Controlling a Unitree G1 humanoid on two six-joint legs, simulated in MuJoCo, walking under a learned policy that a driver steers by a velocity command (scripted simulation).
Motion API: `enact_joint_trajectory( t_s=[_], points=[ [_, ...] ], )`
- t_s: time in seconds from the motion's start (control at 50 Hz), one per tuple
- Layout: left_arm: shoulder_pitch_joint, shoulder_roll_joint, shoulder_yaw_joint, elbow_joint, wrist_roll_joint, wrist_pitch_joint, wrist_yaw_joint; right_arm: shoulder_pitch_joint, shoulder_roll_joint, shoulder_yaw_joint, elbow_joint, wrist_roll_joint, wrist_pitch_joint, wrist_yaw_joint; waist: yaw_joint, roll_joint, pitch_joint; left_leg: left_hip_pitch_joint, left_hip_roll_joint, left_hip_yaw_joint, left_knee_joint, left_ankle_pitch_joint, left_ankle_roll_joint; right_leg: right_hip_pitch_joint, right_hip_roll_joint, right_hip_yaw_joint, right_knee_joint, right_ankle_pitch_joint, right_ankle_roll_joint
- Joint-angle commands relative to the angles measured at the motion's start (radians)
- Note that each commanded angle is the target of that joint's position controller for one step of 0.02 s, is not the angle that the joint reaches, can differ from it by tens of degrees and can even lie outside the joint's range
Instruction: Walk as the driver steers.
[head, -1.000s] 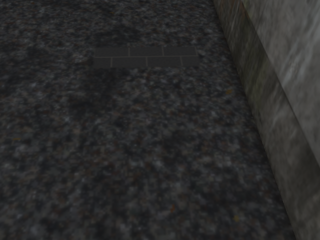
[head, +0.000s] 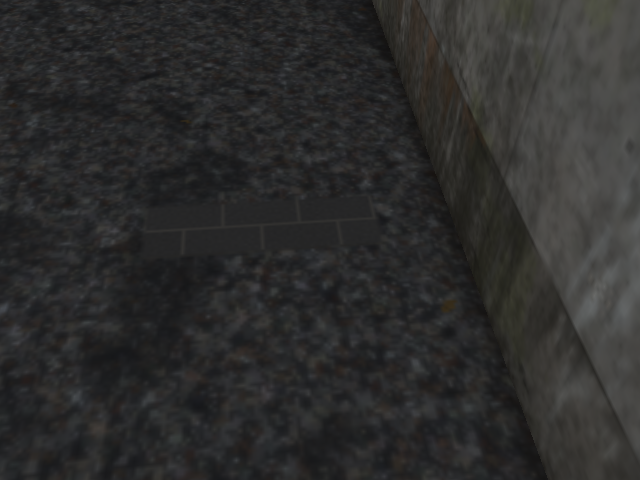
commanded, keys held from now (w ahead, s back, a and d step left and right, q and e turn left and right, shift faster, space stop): w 0.26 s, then w+q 0.58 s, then q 0.02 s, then no key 0.14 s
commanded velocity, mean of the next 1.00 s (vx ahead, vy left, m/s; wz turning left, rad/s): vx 0.44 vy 0.00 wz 0.29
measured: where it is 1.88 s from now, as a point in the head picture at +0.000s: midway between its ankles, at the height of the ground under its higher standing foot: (236, 429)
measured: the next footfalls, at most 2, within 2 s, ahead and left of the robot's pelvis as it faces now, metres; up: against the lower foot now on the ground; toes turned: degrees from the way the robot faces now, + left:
right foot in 0.16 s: +0.13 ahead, -0.12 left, +0.00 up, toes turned -3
left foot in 0.64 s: +0.47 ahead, +0.17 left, +0.00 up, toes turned +12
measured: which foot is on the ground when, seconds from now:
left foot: down 0.00-0.18, up 0.20-0.62, down 0.64-1.00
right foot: up 0.00-0.14, down 0.16-0.66, up 0.68-1.00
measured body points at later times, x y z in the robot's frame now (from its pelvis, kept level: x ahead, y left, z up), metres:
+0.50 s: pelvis +0.21 +0.00 +0.00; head +0.22 +0.00 +0.45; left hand +0.16 +0.28 -0.13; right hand +0.39 -0.24 -0.11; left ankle +0.38 +0.18 -0.67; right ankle +0.09 -0.12 -0.74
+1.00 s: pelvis +0.48 +0.11 +0.01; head +0.50 +0.14 +0.46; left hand +0.59 +0.42 -0.09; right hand +0.62 -0.14 -0.11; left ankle +0.43 +0.16 -0.74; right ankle +0.74 +0.00 -0.67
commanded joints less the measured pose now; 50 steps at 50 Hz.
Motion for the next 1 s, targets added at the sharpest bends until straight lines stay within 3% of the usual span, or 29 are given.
enact_joint_trajectory(
  t_s=[0.02,0.06,0.1,0.14,0.16,0.18,0.2,0.22,0.24,0.28,0.32,0.36,0.48,0.5,0.52,0.54,0.58,0.62,0.64,0.66,0.68,0.7,0.72,0.74,0.78,0.82,0.88,0.94,1.0],
  points=[
    [-0.17,0.053,-0.003,-0.105,-0.009,-0.043,-0.021,0.074,-0.159,-0.027,-0.038,-0.005,-0.027,0.01,-0.035,0.194,0.115,0.206,0.305,-0.439,-0.264,-0.132,0.237,-0.395,-0.058,0.045,0.166,-0.085,-0.006],
    [-0.199,0.053,-0.011,-0.112,-0.009,-0.051,-0.033,0.041,-0.162,-0.024,-0.062,0.0,-0.025,0.018,-0.022,0.16,0.1,0.164,0.265,-0.333,-0.252,-0.011,0.2,-0.298,-0.068,0.017,0.043,-0.058,-0.006],
    [-0.147,0.049,-0.014,-0.083,-0.007,-0.048,-0.039,0.0,-0.182,-0.025,-0.082,0.003,-0.014,0.026,0.021,0.163,0.078,0.03,0.2,-0.221,-0.232,0.073,0.172,-0.048,-0.017,-0.052,-0.11,0.115,0.004],
    [-0.005,0.1,0.011,-0.028,0.002,-0.036,-0.039,-0.017,-0.189,-0.021,-0.098,-0.005,-0.013,0.025,0.082,0.153,0.021,-0.091,0.135,-0.147,-0.152,0.171,0.144,0.241,0.033,-0.072,-0.153,0.209,0.006],
    [0.119,0.148,0.03,0.017,-0.005,-0.031,-0.029,-0.046,-0.162,-0.013,-0.114,-0.003,-0.022,0.023,0.128,0.13,-0.033,-0.15,0.096,-0.086,-0.028,0.217,0.103,0.379,-0.027,0.006,-0.168,0.205,-0.016],
    [0.237,0.231,0.051,0.034,0.006,-0.025,-0.018,-0.056,-0.092,0.006,-0.142,-0.01,-0.036,0.023,0.155,-0.088,-0.077,-0.316,0.009,0.021,0.284,0.131,0.039,0.531,-0.22,0.308,-0.274,0.113,-0.098],
    [0.357,0.288,0.06,0.067,0.018,-0.023,-0.021,-0.009,-0.041,0.018,-0.158,-0.009,-0.061,0.015,0.16,-0.301,-0.112,-0.522,-0.071,0.016,0.577,-0.242,0.01,0.624,-0.415,0.718,-0.456,-0.047,-0.257],
    [0.296,0.23,0.043,0.056,0.012,-0.034,-0.019,-0.041,-0.092,0.009,-0.164,0.016,-0.077,0.017,0.131,-0.21,-0.006,-0.678,-0.006,-0.059,0.749,-0.262,0.029,0.582,-0.445,0.747,-0.47,-0.145,-0.281],
    [0.214,0.176,0.029,0.027,0.009,-0.042,-0.02,-0.09,-0.113,0.009,-0.176,0.024,-0.084,0.021,0.116,-0.145,0.068,-0.742,0.043,-0.061,0.791,-0.167,0.051,0.532,-0.401,0.625,-0.463,-0.093,-0.243],
    [0.086,0.15,0.019,-0.01,0.026,-0.047,-0.025,-0.111,-0.123,-0.001,-0.172,0.008,-0.072,0.017,0.052,-0.032,0.097,-0.663,0.109,-0.061,0.7,0.016,0.057,0.379,-0.343,0.429,-0.489,0.115,-0.17],
    [0.082,0.129,0.009,-0.001,0.033,-0.04,-0.019,-0.095,-0.094,0.0,-0.167,0.006,-0.047,0.019,0.024,-0.045,0.086,-0.584,0.124,-0.053,0.625,0.067,0.043,0.317,-0.308,0.283,-0.522,0.283,-0.134],
    [0.119,0.144,0.013,0.018,0.034,-0.032,-0.008,-0.124,-0.069,0.005,-0.185,0.004,-0.035,0.023,0.027,-0.056,0.089,-0.591,0.111,-0.035,0.558,0.128,0.021,0.303,-0.288,0.175,-0.54,0.375,-0.125],
    [0.151,0.169,0.012,0.015,0.024,-0.034,0.007,-0.311,-0.042,0.032,-0.288,-0.009,-0.025,0.061,0.065,-0.063,0.126,-0.461,0.062,0.062,0.237,0.401,0.01,0.226,-0.251,-0.053,-0.575,0.413,-0.076],
    [0.15,0.153,0.006,0.022,0.02,-0.033,0.001,-0.339,-0.053,0.031,-0.297,-0.002,-0.021,0.071,0.072,-0.078,0.13,-0.446,0.054,0.062,0.199,0.412,0.021,0.248,-0.253,-0.069,-0.552,0.43,-0.069],
    [0.146,0.141,0.007,0.012,0.019,-0.028,0.006,-0.388,-0.061,0.034,-0.318,0.02,-0.013,0.083,0.093,-0.084,0.155,-0.431,0.066,0.073,0.128,0.435,0.045,0.254,-0.246,-0.105,-0.576,0.385,-0.056],
    [0.161,0.163,0.011,0.018,0.014,-0.021,0.004,-0.4,-0.065,0.032,-0.328,0.018,-0.004,0.089,0.101,-0.08,0.162,-0.415,0.046,0.091,0.109,0.404,0.058,0.297,-0.266,-0.103,-0.577,0.414,-0.061],
    [0.151,0.186,0.014,0.027,0.004,-0.019,0.011,-0.36,-0.096,0.017,-0.341,0.007,0.012,0.094,0.056,-0.081,0.134,-0.334,0.016,0.112,0.096,0.321,0.101,0.389,-0.302,-0.123,-0.481,0.725,-0.041],
    [0.109,0.234,0.026,0.008,0.004,0.005,0.021,-0.141,-0.169,-0.024,-0.304,0.004,0.019,0.095,-0.074,-0.088,0.002,-0.091,-0.068,0.158,0.087,0.226,0.144,0.422,-0.277,-0.158,-0.173,1.05,-0.006],
    [0.13,0.218,0.018,-0.005,0.017,0.012,0.027,0.023,-0.235,-0.058,-0.262,0.011,0.029,0.082,-0.139,-0.049,-0.093,0.179,-0.076,0.109,0.105,0.217,0.171,0.275,-0.241,-0.164,0.088,0.987,0.025],
    [0.233,0.089,-0.019,-0.049,0.053,-0.004,0.014,0.087,-0.346,-0.082,-0.252,0.018,0.039,0.062,-0.059,0.239,-0.21,0.546,0.165,-0.326,0.07,0.148,0.306,-0.134,-0.103,-0.159,0.51,0.315,0.085],
    [0.243,0.053,-0.042,-0.069,0.034,-0.051,-0.002,0.079,-0.328,-0.063,-0.282,0.018,0.031,0.067,-0.035,0.286,-0.409,0.663,0.335,-0.821,-0.185,-0.118,0.438,-0.311,0.031,0.066,0.743,-0.178,0.092],
    [0.088,0.153,-0.014,-0.103,-0.007,-0.081,-0.013,0.061,-0.256,-0.041,-0.281,0.006,0.019,0.069,-0.082,0.172,-0.305,0.588,0.303,-0.737,-0.254,-0.144,0.354,-0.41,-0.029,0.15,0.791,-0.115,0.055],
    [0.017,0.15,-0.014,-0.128,-0.019,-0.096,-0.012,0.004,-0.226,-0.031,-0.28,0.003,0.005,0.067,-0.062,0.111,-0.167,0.44,0.266,-0.593,-0.257,-0.074,0.304,-0.447,-0.074,0.129,0.736,-0.027,0.026],
    [-0.004,0.139,-0.014,-0.122,-0.003,-0.099,-0.002,-0.079,-0.192,-0.018,-0.299,-0.002,-0.004,0.068,-0.018,0.019,-0.084,0.266,0.222,-0.47,-0.266,0.038,0.28,-0.403,-0.121,0.126,0.654,0.055,0.019],
    [0.037,0.141,-0.002,-0.12,0.012,-0.074,0.003,-0.153,-0.146,-0.002,-0.325,-0.016,-0.009,0.064,0.054,0.064,-0.04,0.075,0.153,-0.349,-0.304,0.123,0.261,-0.274,-0.166,0.145,0.534,0.132,0.022],
    [0.04,0.113,0.001,-0.136,0.033,-0.051,0.003,-0.141,-0.164,-0.006,-0.322,-0.007,-0.006,0.056,0.069,0.067,-0.008,0.006,0.131,-0.307,-0.335,0.137,0.27,-0.26,-0.164,0.127,0.443,0.154,0.05],
    [-0.081,0.114,0.009,-0.183,0.047,-0.041,0.014,-0.087,-0.201,-0.014,-0.315,-0.01,-0.003,0.031,0.041,0.061,0.068,-0.04,0.11,-0.242,-0.343,0.298,0.266,-0.31,-0.121,0.099,0.229,0.289,0.103],
    [-0.156,0.072,0.0,-0.199,0.051,-0.052,0.005,-0.058,-0.187,-0.01,-0.302,-0.012,0.014,0.016,0.01,0.101,0.056,-0.078,0.035,-0.114,-0.276,0.475,0.194,-0.184,-0.061,0.056,-0.022,0.507,0.102],
    [-0.216,0.063,-0.005,-0.22,0.043,-0.054,-0.014,0.003,-0.161,-0.002,-0.266,-0.013,0.024,0.013,-0.036,0.123,0.043,-0.047,0.049,-0.136,-0.241,0.451,0.156,-0.1,-0.029,0.047,-0.12,0.659,0.073]
  ],
)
